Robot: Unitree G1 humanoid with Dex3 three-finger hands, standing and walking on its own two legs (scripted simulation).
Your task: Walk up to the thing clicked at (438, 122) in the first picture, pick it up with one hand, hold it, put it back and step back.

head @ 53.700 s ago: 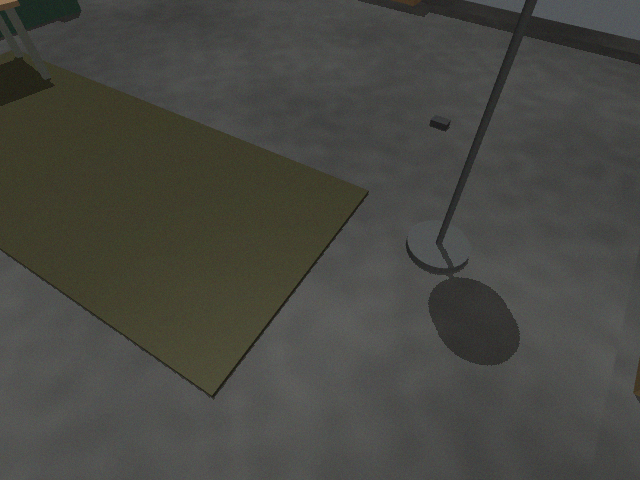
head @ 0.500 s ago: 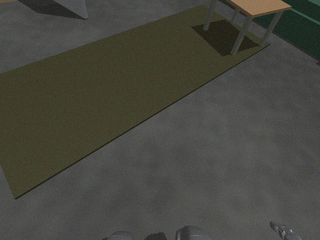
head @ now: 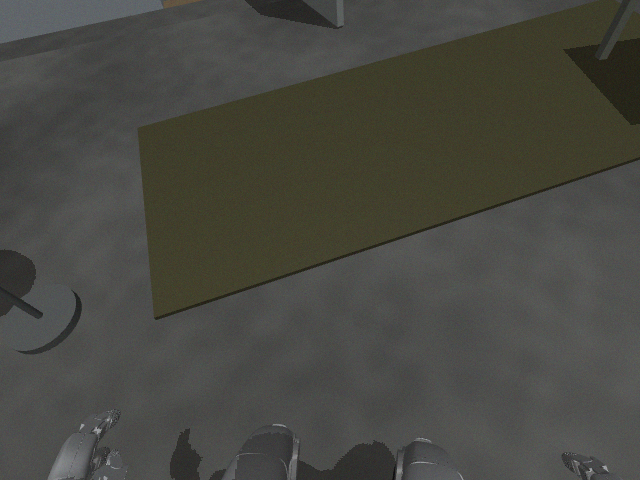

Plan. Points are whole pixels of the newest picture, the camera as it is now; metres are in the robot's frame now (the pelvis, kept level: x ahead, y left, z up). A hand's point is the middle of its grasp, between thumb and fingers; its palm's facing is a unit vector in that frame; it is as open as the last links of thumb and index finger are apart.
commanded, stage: walk up
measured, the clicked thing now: out of the picture -0.07 +0.51 -0.74
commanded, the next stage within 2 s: stand in 1.50 s
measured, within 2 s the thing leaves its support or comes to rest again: neither
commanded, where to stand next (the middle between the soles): +0.09 +0.03 m, yaw +23 degrees
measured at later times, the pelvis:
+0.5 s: pelvis +0.00 +0.03 +0.00, yaw +16 degrees
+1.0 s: pelvis +0.00 +0.04 +0.00, yaw +23 degrees
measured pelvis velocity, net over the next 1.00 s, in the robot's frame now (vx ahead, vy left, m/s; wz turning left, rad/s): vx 0.00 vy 0.04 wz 0.41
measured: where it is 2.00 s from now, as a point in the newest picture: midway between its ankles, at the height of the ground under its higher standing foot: outside the picture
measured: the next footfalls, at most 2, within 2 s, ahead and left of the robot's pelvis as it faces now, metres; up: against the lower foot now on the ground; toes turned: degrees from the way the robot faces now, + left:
left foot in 0.16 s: +0.03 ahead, +0.18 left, +0.00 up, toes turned +21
right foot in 0.52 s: +0.11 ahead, -0.09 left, +0.00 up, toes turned +20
